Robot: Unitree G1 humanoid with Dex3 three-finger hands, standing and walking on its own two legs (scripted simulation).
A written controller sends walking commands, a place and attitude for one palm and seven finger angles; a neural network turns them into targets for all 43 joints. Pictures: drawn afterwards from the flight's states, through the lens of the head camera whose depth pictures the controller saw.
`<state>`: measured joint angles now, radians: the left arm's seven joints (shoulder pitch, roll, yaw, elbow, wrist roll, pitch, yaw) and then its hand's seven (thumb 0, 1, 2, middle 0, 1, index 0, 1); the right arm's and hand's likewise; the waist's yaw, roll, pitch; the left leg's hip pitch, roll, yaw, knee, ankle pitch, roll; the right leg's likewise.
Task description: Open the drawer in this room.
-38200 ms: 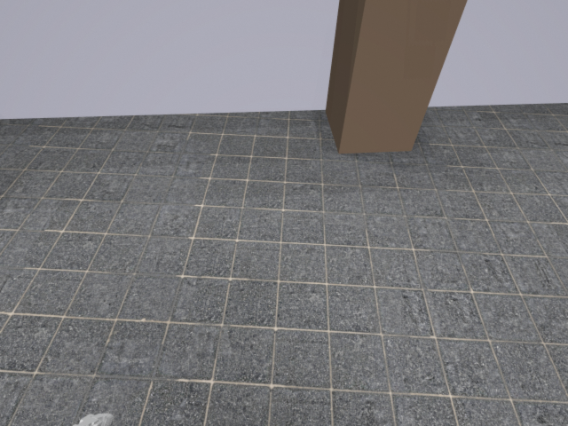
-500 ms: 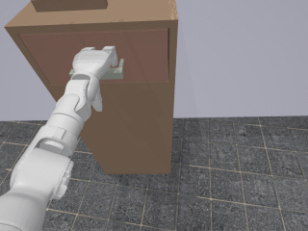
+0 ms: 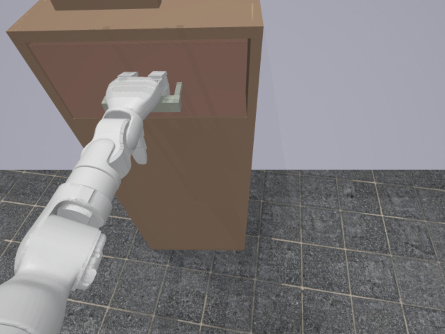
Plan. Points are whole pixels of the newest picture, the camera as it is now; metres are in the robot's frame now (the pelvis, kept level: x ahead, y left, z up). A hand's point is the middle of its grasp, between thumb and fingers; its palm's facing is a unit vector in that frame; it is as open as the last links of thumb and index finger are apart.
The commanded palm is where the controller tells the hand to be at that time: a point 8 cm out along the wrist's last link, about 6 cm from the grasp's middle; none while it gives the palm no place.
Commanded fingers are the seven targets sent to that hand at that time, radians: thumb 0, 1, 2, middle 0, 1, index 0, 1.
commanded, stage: lower the fingers behind the handle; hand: left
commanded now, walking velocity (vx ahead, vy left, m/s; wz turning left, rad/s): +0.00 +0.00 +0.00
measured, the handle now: (145, 96) +0.52 +0.15 +0.15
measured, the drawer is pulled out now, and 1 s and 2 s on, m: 0.00 0.00 0.10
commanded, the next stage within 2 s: close the thumb around the handle in 0.10 s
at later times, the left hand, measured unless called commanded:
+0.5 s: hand (143, 118) +0.48 +0.16 +0.12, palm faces +0.01 -0.01 -1.00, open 11.2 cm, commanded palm +0.46 +0.17 +0.18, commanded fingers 0.00 0.40 0.68 -0.36 -1.30 -0.36 -1.30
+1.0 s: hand (143, 120) +0.48 +0.16 +0.12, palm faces +0.01 -0.01 -1.00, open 5.3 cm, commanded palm +0.45 +0.17 +0.18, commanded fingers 0.00 0.90 0.90 -0.40 -1.35 -0.40 -1.35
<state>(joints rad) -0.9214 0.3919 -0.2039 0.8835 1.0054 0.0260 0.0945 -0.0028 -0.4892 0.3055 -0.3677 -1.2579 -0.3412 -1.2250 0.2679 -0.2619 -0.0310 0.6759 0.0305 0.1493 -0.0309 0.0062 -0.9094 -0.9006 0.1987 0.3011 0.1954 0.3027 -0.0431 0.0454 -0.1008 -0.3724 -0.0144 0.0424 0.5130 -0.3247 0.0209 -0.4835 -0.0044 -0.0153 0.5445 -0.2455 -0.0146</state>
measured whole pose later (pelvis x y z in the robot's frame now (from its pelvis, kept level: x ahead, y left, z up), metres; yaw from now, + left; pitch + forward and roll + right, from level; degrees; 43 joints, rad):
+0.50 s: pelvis -0.01 +0.00 +0.00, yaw -1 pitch +10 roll +1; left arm -0.92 0.41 -0.18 0.91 1.01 0.02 0.10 0.00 -0.10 0.47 -0.35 -1.27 -0.35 -1.25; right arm 0.29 -0.26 -0.03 0.67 0.03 0.14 -0.04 0.01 -0.91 -0.90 0.20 0.30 0.20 0.30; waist -0.06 0.05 -0.10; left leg -0.38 -0.01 0.06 0.51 -0.32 0.03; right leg -0.49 0.00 0.00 0.54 -0.23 -0.01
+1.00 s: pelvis +0.01 +0.00 +0.00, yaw +0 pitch +10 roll +0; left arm -0.86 0.39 -0.20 0.83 1.00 0.02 0.08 0.00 0.76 0.83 -0.41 -1.35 -0.42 -1.34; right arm 0.27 -0.25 -0.03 0.67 0.03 0.15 -0.02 0.01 -0.91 -0.90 0.20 0.30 0.20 0.30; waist -0.03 0.06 -0.10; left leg -0.35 -0.01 0.05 0.50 -0.33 0.03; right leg -0.46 0.00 -0.01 0.53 -0.25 -0.01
